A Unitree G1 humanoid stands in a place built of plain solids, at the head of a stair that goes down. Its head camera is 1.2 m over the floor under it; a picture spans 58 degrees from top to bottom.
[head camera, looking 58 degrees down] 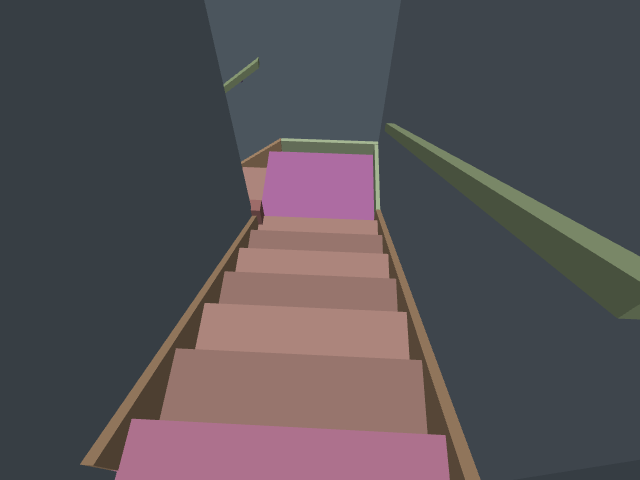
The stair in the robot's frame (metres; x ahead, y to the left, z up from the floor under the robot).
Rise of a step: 0.21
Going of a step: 0.25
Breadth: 0.81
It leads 3 degrees to the right of straight ahead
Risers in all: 7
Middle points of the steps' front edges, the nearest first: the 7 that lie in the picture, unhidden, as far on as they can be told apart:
0.18 0.08 0.00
0.44 0.07 -0.20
0.69 0.06 -0.41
0.94 0.05 -0.62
1.20 0.04 -0.83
1.45 0.02 -1.03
1.70 0.00 -1.24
